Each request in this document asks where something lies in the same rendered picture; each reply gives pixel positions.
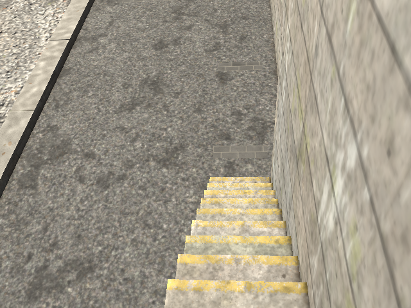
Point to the stairs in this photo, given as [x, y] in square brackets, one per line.
[238, 254]

